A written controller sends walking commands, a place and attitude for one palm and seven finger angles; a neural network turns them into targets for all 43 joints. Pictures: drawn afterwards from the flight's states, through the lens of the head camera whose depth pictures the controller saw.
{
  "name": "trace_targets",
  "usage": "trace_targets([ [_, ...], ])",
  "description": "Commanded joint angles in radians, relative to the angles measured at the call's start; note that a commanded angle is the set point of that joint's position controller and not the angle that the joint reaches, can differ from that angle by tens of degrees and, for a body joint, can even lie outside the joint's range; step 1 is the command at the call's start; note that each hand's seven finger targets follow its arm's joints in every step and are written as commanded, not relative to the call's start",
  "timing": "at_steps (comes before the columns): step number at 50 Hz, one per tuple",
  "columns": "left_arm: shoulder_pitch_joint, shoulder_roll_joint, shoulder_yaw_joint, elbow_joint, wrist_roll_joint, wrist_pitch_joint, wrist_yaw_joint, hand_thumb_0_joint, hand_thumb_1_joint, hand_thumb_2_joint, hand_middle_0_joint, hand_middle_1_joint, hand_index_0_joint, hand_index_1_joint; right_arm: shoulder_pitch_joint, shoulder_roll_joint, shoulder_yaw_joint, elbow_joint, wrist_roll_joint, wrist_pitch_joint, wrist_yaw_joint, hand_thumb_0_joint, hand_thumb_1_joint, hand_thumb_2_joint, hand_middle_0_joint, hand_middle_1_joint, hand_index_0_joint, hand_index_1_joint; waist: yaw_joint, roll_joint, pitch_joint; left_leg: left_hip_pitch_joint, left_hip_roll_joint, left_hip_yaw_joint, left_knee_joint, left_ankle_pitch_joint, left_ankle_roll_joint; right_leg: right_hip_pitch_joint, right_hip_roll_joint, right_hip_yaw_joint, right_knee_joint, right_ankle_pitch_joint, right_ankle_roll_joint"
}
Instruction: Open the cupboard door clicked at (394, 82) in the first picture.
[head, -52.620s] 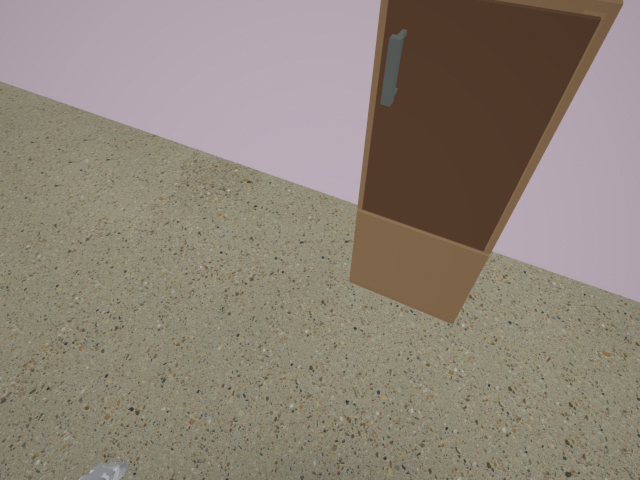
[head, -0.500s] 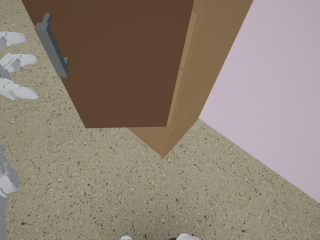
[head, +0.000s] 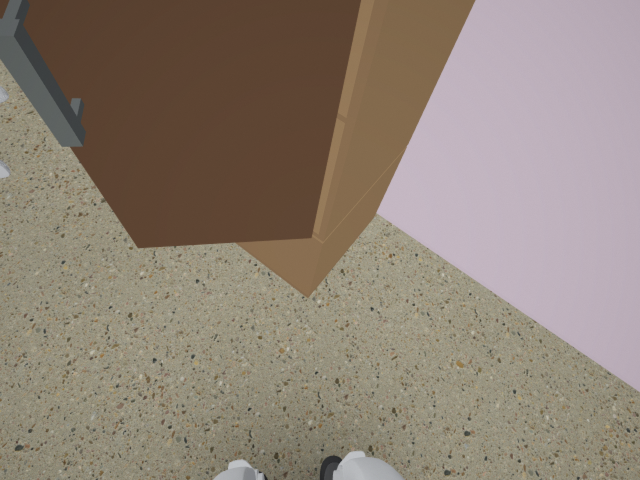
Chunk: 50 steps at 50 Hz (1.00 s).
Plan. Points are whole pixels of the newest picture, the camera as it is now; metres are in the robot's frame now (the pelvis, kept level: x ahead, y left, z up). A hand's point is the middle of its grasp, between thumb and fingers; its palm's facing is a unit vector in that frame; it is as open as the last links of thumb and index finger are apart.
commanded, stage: move the hooked fingers beside the handle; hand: left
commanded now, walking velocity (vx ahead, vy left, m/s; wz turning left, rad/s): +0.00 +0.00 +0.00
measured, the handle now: (47, 77) +0.53 +0.26 +0.14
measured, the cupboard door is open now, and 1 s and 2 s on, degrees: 44 44 44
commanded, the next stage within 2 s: slide the fingers in behind the handle in 0.54 s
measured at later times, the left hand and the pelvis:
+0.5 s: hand out of the picture +0.48 +0.33 +0.13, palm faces +0.05 -1.00 +0.01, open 14.0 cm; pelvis -0.01 +0.01 -0.01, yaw +1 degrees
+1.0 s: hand out of the picture +0.49 +0.30 +0.13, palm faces +0.03 -1.00 +0.02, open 14.0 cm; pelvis +0.00 +0.01 +0.00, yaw +0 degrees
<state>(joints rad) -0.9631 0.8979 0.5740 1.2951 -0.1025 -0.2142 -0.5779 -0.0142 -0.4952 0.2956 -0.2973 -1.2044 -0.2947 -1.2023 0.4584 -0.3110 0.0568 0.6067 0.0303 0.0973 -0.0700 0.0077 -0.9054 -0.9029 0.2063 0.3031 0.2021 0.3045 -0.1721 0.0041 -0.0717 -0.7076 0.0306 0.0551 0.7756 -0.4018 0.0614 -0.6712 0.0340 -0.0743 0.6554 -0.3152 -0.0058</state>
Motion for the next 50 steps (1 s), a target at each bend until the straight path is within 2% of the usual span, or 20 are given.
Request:
trace_targets([
  [1,-0.386,0.366,0.058,-0.278,-0.041,-0.082,0.002,0.000,-0.500,0.300,-0.300,-1.200,-0.300,-1.200,0.169,-0.202,-0.085,-0.044,-0.007,-0.012,-0.009,0.000,-0.900,-0.900,0.200,0.300,0.200,0.300,0.031,0.246,-0.512,0.474,0.011,-0.125,-0.022,0.713,-0.046,0.118,0.025,0.038,-0.013,0.392,-0.013],
  [5,-0.369,0.290,0.008,-0.252,-0.061,-0.063,-0.013,0.000,-0.500,0.300,-0.300,-1.200,-0.300,-1.200,0.153,-0.196,-0.080,-0.042,0.000,-0.007,-0.004,0.000,-0.900,-0.900,0.200,0.300,0.200,0.300,0.022,0.233,-0.448,0.474,0.014,-0.122,-0.027,0.713,-0.045,0.083,0.029,0.032,-0.023,0.377,-0.009],
  [9,-0.336,0.307,0.021,-0.223,-0.061,-0.047,-0.007,0.000,-0.500,0.300,-0.300,-1.200,-0.300,-1.200,0.146,-0.201,-0.078,-0.055,0.001,-0.008,-0.007,0.000,-0.900,-0.900,0.200,0.300,0.200,0.300,0.029,0.186,-0.430,0.416,0.007,-0.117,-0.030,0.674,-0.039,0.113,0.025,0.032,-0.014,0.390,-0.013],
  [13,-0.386,0.300,-0.007,-0.206,-0.044,-0.056,0.001,0.000,-0.500,0.300,-0.300,-1.200,-0.300,-1.200,0.135,-0.200,-0.070,-0.056,0.002,-0.009,-0.010,0.000,-0.900,-0.900,0.200,0.300,0.200,0.300,0.006,0.173,-0.382,0.370,0.004,-0.117,-0.032,0.572,-0.031,0.090,0.024,0.035,-0.016,0.343,-0.009],
  [15,-0.440,0.328,0.006,-0.226,-0.048,-0.070,0.001,0.000,-0.500,0.300,-0.300,-1.200,-0.300,-1.200,0.136,-0.206,-0.069,-0.051,0.001,-0.011,-0.016,0.000,-0.900,-0.900,0.200,0.300,0.200,0.300,0.001,0.191,-0.411,0.395,0.008,-0.125,-0.028,0.586,-0.039,0.080,0.025,0.034,-0.010,0.336,-0.011],
  [17,-0.446,0.296,-0.022,-0.213,-0.045,-0.073,-0.002,0.000,-0.500,0.300,-0.300,-1.200,-0.300,-1.200,0.132,-0.203,-0.067,-0.048,0.001,-0.015,-0.018,0.000,-0.900,-0.900,0.200,0.300,0.200,0.300,-0.009,0.203,-0.415,0.401,0.009,-0.125,-0.023,0.559,-0.039,0.059,0.023,0.035,-0.010,0.313,-0.010],
  [20,-0.481,0.304,-0.030,-0.202,-0.038,-0.073,-0.002,0.000,-0.500,0.300,-0.300,-1.200,-0.300,-1.200,0.135,-0.204,-0.062,-0.043,0.002,-0.016,-0.021,0.000,-0.900,-0.900,0.200,0.300,0.200,0.300,-0.009,0.238,-0.425,0.411,0.012,-0.136,-0.017,0.566,-0.050,0.031,0.025,0.031,-0.003,0.287,-0.014],
  [23,-0.478,0.274,-0.056,-0.166,-0.031,-0.061,0.004,0.000,-0.500,0.300,-0.300,-1.200,-0.300,-1.200,0.143,-0.204,-0.061,-0.036,-0.001,-0.022,-0.025,0.000,-0.900,-0.900,0.200,0.300,0.200,0.300,-0.021,0.209,-0.393,0.394,0.017,-0.147,-0.019,0.528,-0.050,-0.003,0.025,0.023,-0.005,0.245,-0.013],
  [24,-0.501,0.280,-0.046,-0.189,-0.043,-0.067,0.006,0.000,-0.500,0.300,-0.300,-1.200,-0.300,-1.200,0.146,-0.205,-0.059,-0.036,-0.003,-0.023,-0.028,0.000,-0.900,-0.900,0.200,0.300,0.200,0.300,-0.019,0.224,-0.415,0.409,0.016,-0.148,-0.018,0.557,-0.055,0.008,0.025,0.021,0.000,0.261,-0.017],
  [25,-0.502,0.335,-0.009,-0.212,-0.033,-0.071,0.010,0.000,-0.500,0.300,-0.300,-1.200,-0.300,-1.200,0.152,-0.209,-0.061,-0.037,-0.004,-0.021,-0.027,0.000,-0.900,-0.900,0.200,0.300,0.200,0.300,-0.002,0.247,-0.465,0.431,0.018,-0.155,-0.014,0.585,-0.061,0.017,0.025,0.022,0.006,0.263,-0.016],
  [27,-0.494,0.288,-0.040,-0.199,-0.028,-0.065,0.016,0.000,-0.500,0.300,-0.300,-1.200,-0.300,-1.200,0.156,-0.202,-0.063,-0.036,-0.006,-0.023,-0.023,0.000,-0.900,-0.900,0.200,0.300,0.200,0.300,-0.012,0.238,-0.451,0.442,0.023,-0.159,-0.012,0.597,-0.064,-0.009,0.026,0.018,0.002,0.253,-0.013],
  [30,-0.501,0.341,-0.004,-0.197,-0.024,-0.064,0.025,0.000,-0.500,0.300,-0.300,-1.200,-0.300,-1.200,0.169,-0.209,-0.061,-0.034,-0.008,-0.020,-0.022,0.000,-0.900,-0.900,0.200,0.300,0.200,0.300,-0.006,0.224,-0.463,0.426,0.023,-0.160,-0.011,0.610,-0.065,0.013,0.030,0.016,0.007,0.266,-0.014],
  [33,-0.466,0.335,-0.009,-0.192,-0.013,-0.058,0.031,0.000,-0.500,0.300,-0.300,-1.200,-0.300,-1.200,0.175,-0.205,-0.061,-0.042,-0.009,-0.017,-0.016,0.000,-0.900,-0.900,0.200,0.300,0.200,0.300,0.002,0.230,-0.450,0.404,0.020,-0.154,-0.011,0.602,-0.063,0.022,0.032,0.016,0.008,0.270,-0.014],
  [40,-0.446,0.304,0.000,-0.279,-0.034,-0.069,0.041,0.000,-0.500,0.300,-0.300,-1.200,-0.300,-1.200,0.185,-0.201,-0.072,-0.046,-0.012,-0.007,-0.004,0.000,-0.900,-0.900,0.200,0.300,0.200,0.300,0.016,0.271,-0.498,0.487,0.032,-0.163,-0.013,0.718,-0.078,0.019,0.038,0.009,0.006,0.294,-0.016],
  [41,-0.401,0.271,-0.008,-0.275,-0.038,-0.065,0.041,0.000,-0.500,0.300,-0.300,-1.200,-0.300,-1.200,0.186,-0.196,-0.075,-0.049,-0.014,-0.007,0.003,0.000,-0.900,-0.900,0.200,0.300,0.200,0.300,0.027,0.282,-0.499,0.506,0.033,-0.162,-0.012,0.741,-0.081,0.015,0.039,0.007,0.004,0.291,-0.017],
  [44,-0.401,0.209,-0.038,-0.259,-0.057,-0.056,0.053,0.000,-0.500,0.300,-0.300,-1.200,-0.300,-1.200,0.183,-0.195,-0.076,-0.042,-0.013,-0.005,0.004,0.000,-0.900,-0.900,0.200,0.300,0.200,0.300,0.009,0.221,-0.426,0.472,0.034,-0.160,-0.022,0.700,-0.070,0.006,0.040,0.004,-0.008,0.280,-0.017],
  [45,-0.419,0.260,-0.001,-0.294,-0.053,-0.058,0.061,0.000,-0.500,0.300,-0.300,-1.200,-0.300,-1.200,0.186,-0.200,-0.080,-0.042,-0.013,-0.004,0.005,0.000,-0.900,-0.900,0.200,0.300,0.200,0.300,0.017,0.227,-0.464,0.482,0.035,-0.159,-0.023,0.710,-0.070,0.027,0.040,0.009,-0.005,0.296,-0.014],
  [46,-0.386,0.230,-0.020,-0.295,-0.051,-0.055,0.065,0.000,-0.500,0.300,-0.300,-1.200,-0.300,-1.200,0.181,-0.194,-0.080,-0.049,-0.011,-0.005,0.007,0.000,-0.900,-0.900,0.200,0.300,0.200,0.300,0.023,0.242,-0.478,0.487,0.030,-0.150,-0.023,0.712,-0.068,0.039,0.037,0.013,-0.006,0.305,-0.014],
  [48,-0.405,0.181,-0.057,-0.287,-0.044,-0.055,0.079,0.000,-0.500,0.300,-0.300,-1.200,-0.300,-1.200,0.172,-0.188,-0.079,-0.042,-0.012,-0.007,0.009,0.000,-0.900,-0.900,0.200,0.300,0.200,0.300,0.007,0.228,-0.418,0.470,0.032,-0.153,-0.029,0.673,-0.068,0.017,0.036,0.009,-0.013,0.284,-0.013],
  [50,-0.409,0.213,-0.022,-0.315,-0.050,-0.067,0.093,0.000,-0.500,0.300,-0.300,-1.200,-0.300,-1.200,0.176,-0.191,-0.081,-0.044,-0.013,-0.008,0.009,0.000,-0.900,-0.900,0.200,0.300,0.200,0.300,0.017,0.211,-0.461,0.488,0.032,-0.154,-0.030,0.707,-0.068,0.052,0.037,0.013,-0.008,0.314,-0.014],
])
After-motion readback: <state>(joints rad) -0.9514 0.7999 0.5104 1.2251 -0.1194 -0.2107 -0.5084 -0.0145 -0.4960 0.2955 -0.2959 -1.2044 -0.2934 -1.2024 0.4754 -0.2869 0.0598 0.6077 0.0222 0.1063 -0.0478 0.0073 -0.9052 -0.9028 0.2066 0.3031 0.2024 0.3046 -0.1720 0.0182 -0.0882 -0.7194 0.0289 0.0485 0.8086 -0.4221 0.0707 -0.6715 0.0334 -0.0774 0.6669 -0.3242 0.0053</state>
